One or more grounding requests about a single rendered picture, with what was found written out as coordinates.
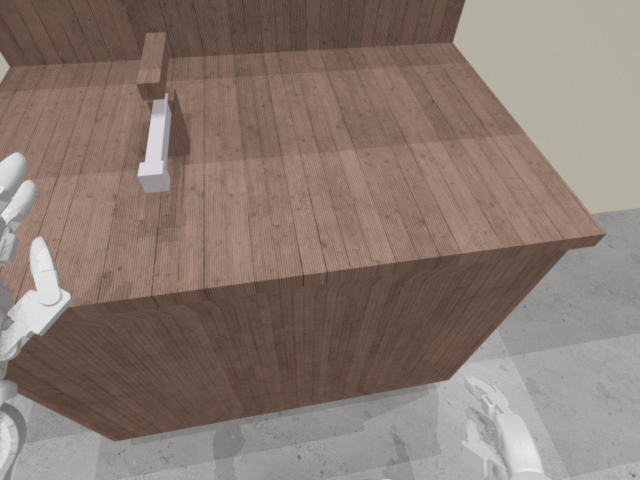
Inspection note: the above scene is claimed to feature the tap lever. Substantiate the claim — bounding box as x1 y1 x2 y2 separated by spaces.
138 94 171 193

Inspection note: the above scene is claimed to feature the left robot hand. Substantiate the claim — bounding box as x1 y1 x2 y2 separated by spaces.
0 152 73 381

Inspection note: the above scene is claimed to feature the counter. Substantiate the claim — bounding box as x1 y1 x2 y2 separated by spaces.
0 0 607 442

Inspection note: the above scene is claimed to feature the left robot forearm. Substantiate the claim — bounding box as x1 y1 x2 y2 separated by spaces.
0 380 27 480

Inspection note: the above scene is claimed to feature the right robot hand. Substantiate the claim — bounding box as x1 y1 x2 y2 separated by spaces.
461 375 545 480

